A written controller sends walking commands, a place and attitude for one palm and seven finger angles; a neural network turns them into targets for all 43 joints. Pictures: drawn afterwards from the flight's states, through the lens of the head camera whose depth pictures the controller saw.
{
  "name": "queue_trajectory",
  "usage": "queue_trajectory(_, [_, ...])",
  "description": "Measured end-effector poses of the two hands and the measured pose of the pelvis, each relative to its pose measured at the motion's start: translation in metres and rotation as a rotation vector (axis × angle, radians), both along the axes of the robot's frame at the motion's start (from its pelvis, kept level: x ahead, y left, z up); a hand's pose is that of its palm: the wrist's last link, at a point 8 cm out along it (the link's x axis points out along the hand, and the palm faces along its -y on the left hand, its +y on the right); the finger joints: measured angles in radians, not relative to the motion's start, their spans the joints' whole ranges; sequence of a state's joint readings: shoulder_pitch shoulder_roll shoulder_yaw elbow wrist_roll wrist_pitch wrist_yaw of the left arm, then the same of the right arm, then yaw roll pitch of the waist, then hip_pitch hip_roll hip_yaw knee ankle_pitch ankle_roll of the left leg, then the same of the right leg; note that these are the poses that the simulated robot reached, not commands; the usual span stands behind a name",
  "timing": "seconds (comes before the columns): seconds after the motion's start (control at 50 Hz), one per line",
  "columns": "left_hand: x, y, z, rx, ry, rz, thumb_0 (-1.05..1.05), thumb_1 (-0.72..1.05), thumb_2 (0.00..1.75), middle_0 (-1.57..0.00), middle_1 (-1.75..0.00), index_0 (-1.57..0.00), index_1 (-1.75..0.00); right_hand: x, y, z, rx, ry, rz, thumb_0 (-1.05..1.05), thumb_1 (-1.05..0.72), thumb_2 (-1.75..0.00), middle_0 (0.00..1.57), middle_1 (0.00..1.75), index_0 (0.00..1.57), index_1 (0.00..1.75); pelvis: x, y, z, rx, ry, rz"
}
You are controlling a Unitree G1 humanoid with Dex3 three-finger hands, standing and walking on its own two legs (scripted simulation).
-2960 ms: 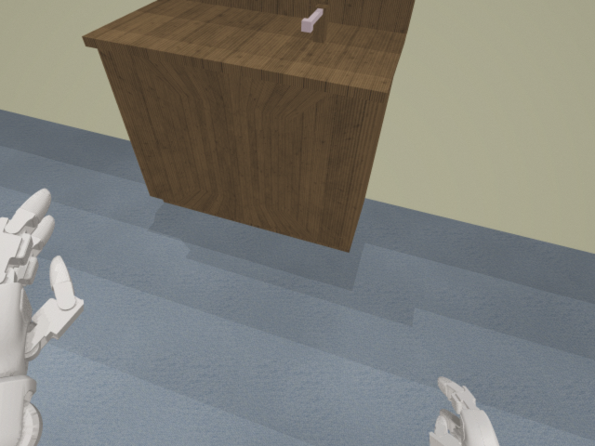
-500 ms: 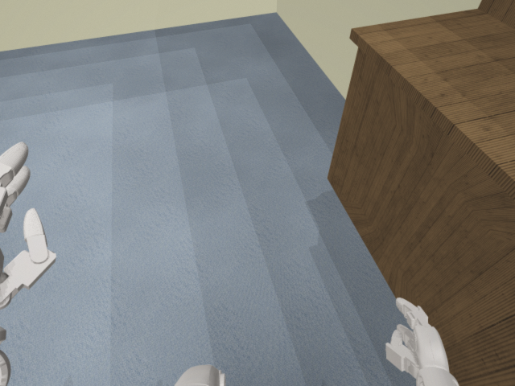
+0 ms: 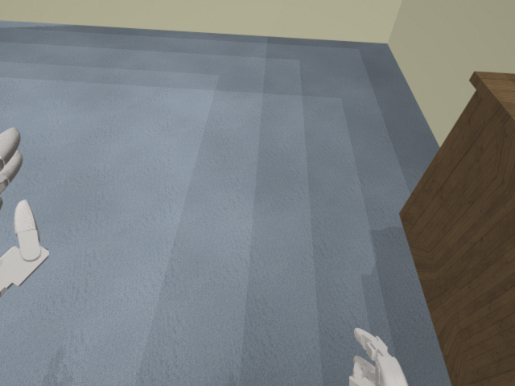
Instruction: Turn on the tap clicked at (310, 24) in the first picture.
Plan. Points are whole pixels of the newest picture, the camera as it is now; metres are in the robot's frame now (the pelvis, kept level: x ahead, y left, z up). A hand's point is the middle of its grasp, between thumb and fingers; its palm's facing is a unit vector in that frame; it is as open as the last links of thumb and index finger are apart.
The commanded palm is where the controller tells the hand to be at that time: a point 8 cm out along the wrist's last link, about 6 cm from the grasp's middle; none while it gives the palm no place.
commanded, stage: walk to a spot facing it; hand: left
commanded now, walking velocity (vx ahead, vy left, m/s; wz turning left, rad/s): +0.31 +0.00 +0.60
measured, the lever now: out of the picture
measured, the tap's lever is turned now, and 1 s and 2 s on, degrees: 0 0 0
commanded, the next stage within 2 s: turn to face it in 1.30 s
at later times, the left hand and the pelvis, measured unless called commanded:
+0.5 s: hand out of the picture +0.13 +0.29 +0.19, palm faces +0.66 -0.61 -0.45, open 7.4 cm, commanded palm +0.07 +0.31 +0.17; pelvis +0.00 +0.00 +0.00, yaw +17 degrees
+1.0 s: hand out of the picture +0.18 +0.33 +0.16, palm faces +0.78 -0.49 -0.40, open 7.4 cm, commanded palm +0.12 +0.33 +0.17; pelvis +0.09 +0.01 -0.02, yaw +25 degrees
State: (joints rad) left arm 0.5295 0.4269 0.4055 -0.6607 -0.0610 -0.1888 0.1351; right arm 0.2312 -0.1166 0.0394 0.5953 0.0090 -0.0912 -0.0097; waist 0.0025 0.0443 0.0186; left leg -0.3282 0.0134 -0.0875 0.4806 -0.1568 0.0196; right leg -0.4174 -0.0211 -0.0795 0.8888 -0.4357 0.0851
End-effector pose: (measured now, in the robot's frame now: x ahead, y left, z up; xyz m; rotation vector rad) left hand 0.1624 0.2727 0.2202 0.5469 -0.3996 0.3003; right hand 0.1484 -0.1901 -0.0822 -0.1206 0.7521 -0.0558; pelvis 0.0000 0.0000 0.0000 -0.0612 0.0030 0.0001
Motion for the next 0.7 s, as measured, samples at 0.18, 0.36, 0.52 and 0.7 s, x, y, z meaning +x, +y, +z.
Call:
queue_trajectory(0.18, [-0.048,0.0,-0.046,-0.136,0.143,0.257,0.01,0.89,0.9,-0.21,-0.3,-0.21,-0.31,0.001,-0.032,-0.028,-0.045,0.052,0.127,0.01,-0.91,-0.9,0.21,0.3,0.2,0.3,-0.022,-0.026,-0.009,0.068,0.003,0.123])
queue_trajectory(0.36, [-0.072,-0.003,-0.021,-0.059,0.122,0.294,0.01,0.88,0.9,-0.22,-0.3,-0.21,-0.31,0.027,-0.06,-0.007,-0.167,0.064,0.148,0.01,-0.91,-0.9,0.2,0.3,0.2,0.3,-0.015,-0.028,0.005,0.118,0.009,0.249])
queue_trajectory(0.52, [-0.088,0.046,-0.018,-0.04,0.039,0.434,0.01,0.88,0.9,-0.22,-0.3,-0.21,-0.31,0.07,-0.014,-0.007,-0.186,0.028,0.225,0.01,-0.91,-0.9,0.2,0.3,0.2,0.3,0.003,0.004,-0.007,0.11,0.035,0.306])
queue_trajectory(0.7, [-0.066,0.07,-0.048,-0.116,0.02,0.417,0.01,0.89,0.9,-0.21,-0.3,-0.21,-0.31,0.099,0.081,-0.008,-0.027,-0.039,0.341,0.01,-0.91,-0.9,0.2,0.3,0.2,0.3,0.018,0.016,-0.017,0.089,-0.011,0.373])
